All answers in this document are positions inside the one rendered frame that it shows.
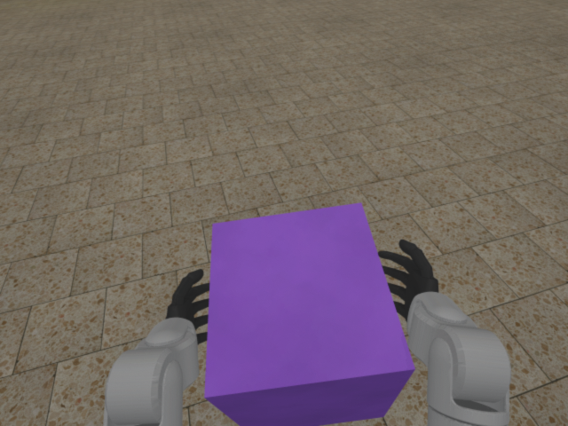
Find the carton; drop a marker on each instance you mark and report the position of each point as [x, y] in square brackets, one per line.
[302, 327]

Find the right robot hand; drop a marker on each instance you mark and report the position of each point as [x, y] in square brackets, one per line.
[419, 278]

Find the robot right forearm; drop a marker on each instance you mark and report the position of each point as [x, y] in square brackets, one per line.
[469, 371]

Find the left robot hand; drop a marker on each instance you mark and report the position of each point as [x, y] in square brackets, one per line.
[182, 305]

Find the robot left forearm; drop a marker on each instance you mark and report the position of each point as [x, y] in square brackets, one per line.
[145, 386]

